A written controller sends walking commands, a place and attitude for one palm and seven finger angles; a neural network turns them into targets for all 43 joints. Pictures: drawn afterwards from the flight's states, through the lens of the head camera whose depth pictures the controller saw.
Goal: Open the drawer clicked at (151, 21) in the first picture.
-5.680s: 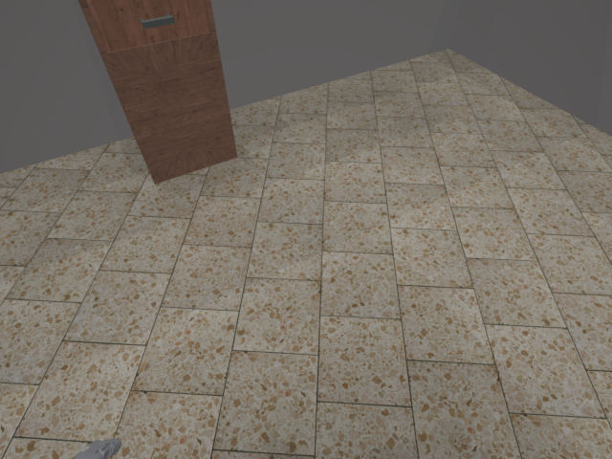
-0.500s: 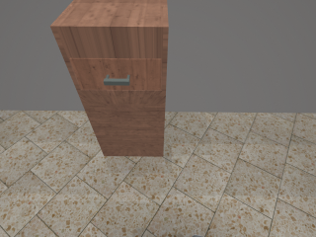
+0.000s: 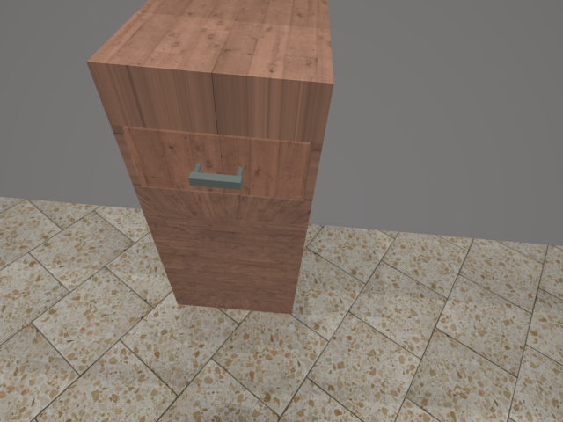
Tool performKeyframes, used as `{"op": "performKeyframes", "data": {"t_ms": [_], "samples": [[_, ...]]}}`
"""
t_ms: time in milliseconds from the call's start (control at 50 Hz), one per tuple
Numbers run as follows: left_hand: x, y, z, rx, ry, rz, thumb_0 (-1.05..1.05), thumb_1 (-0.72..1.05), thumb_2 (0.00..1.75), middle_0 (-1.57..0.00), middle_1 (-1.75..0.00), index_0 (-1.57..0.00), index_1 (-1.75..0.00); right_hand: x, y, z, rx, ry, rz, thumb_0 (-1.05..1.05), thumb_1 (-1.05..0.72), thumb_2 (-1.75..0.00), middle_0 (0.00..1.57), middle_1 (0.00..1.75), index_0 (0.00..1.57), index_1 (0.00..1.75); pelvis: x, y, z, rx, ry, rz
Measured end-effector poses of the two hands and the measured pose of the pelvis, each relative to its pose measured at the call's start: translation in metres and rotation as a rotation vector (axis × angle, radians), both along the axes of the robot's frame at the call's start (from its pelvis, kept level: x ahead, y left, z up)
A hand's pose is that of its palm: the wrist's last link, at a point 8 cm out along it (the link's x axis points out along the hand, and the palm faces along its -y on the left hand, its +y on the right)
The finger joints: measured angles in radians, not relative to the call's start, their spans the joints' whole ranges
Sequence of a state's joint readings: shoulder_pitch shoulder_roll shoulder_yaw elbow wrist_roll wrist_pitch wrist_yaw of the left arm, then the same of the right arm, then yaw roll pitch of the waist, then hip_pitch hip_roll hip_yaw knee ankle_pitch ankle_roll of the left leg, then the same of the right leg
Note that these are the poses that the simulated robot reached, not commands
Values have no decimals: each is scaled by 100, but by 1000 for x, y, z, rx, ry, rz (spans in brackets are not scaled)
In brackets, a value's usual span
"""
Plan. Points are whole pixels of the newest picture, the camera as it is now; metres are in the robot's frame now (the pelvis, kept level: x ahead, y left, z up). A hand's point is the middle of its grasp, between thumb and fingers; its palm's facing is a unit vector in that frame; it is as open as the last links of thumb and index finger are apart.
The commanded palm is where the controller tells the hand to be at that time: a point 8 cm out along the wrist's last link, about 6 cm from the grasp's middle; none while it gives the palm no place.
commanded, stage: come to a stop and stand still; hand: left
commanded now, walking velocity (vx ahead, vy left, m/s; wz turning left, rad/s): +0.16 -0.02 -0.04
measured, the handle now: (217, 174) +0.60 +0.19 -0.04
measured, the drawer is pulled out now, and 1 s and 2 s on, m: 0.00 0.00 0.00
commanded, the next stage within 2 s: look again from close up in 1.14 s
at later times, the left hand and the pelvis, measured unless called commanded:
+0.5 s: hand (186, 418) +0.15 +0.16 -0.16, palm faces -0.01 -0.96 -0.27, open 7.4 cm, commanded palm none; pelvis +0.08 -0.02 +0.00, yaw -1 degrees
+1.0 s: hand out of the picture +0.06 +0.23 -0.16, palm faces +0.00 -0.96 -0.27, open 7.4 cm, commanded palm none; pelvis +0.03 +0.03 +0.00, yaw -2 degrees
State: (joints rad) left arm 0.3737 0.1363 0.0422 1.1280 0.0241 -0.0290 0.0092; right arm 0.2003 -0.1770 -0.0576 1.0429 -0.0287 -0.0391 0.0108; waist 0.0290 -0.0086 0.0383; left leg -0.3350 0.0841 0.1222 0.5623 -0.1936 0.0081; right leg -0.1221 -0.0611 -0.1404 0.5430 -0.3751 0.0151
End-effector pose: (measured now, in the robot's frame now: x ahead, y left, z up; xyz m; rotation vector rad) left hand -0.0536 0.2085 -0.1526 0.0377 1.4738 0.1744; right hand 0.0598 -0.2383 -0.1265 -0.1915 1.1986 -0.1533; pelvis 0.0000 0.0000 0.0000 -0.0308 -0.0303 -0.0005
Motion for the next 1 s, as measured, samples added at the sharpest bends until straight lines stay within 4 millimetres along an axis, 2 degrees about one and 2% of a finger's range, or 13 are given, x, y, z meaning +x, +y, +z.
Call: {"op": "performKeyframes", "data": {"t_ms": [80, 200, 280, 340, 400, 460, 600, 720, 780, 860, 940, 1000], "samples": [[27, 16, 1, 5, 31, -30, 1, 91, 90, -20, -30, -20, -30, 15, 17, 2, 0, -4, -19, 1, -93, -90, 19, 30, 20, 30, 20, 10, 3, 17, 0, -23], [99, 30, 16, 47, -59, -71, 1, 91, 90, -20, -30, -19, -30, 7, 25, 4, 9, 95, -62, 0, -95, -90, 20, 30, 20, 30, 49, 13, 14, 34, 14, -25], [143, 26, 20, 78, -113, -97, 1, 91, 90, -20, -30, -19, -30, 2, 30, -5, 49, 174, -86, 1, -94, -90, 20, 30, 20, 30, 64, 5, 13, 47, 9, -23], [170, 21, 21, 109, -142, -121, 1, 92, 90, -20, -30, -19, -30, 1, 27, -16, 83, 211, -115, 1, -93, -90, 20, 30, 20, 30, 73, -6, 8, 63, 5, -30], [188, 12, 23, 140, -163, -145, 1, 92, 90, -20, -30, -19, -30, 3, 17, -28, 110, 231, -142, 1, -93, -90, 20, 30, 21, 30, 78, -17, 2, 64, 8, -37], [198, 4, 28, 151, -184, -155, 0, 91, 90, -20, -30, -19, -30, 9, 5, -30, 112, 237, -150, 1, -92, -90, 20, 30, 20, 30, 77, -23, 3, 64, 17, -26], [201, -2, 34, 141, -227, -130, 0, 91, 90, -21, -30, -20, -30, 33, -15, -22, 65, 188, -101, 1, -92, -90, 19, 30, 20, 30, 68, -21, 8, 64, 26, -14], [181, 16, 26, 133, -239, -119, 0, 90, 90, -21, -30, -20, -30, 54, -13, -9, 13, 67, -58, 1, -92, -90, 19, 30, 20, 30, 54, -6, 5, 56, 29, -13], [168, 34, 18, 137, -251, -108, 1, 90, 90, -21, -30, -20, -30, 60, -5, -6, -15, -31, -37, 1, -92, -90, 19, 30, 20, 30, 48, 8, -3, 36, 6, -5], [146, 53, 21, 141, -236, -116, 1, 90, 90, -21, -30, -20, -30, 58, 16, -1, 4, -93, -12, 1, -92, -90, 19, 30, 20, 30, 42, 21, -2, 39, -26, -28], [124, 67, 26, 148, -208, -128, 1, 91, 90, -20, -30, -20, -30, 48, 38, -3, 50, -98, 5, 1, -91, -90, 19, 30, 20, 30, 36, 29, 1, 42, -32, -37], [106, 72, 29, 153, -171, -130, 1, 91, 90, -20, -30, -20, -30, 37, 42, -4, 53, -83, -9, 0, -94, -90, 20, 30, 20, 30, 34, 33, 3, 45, -27, -37]]}}
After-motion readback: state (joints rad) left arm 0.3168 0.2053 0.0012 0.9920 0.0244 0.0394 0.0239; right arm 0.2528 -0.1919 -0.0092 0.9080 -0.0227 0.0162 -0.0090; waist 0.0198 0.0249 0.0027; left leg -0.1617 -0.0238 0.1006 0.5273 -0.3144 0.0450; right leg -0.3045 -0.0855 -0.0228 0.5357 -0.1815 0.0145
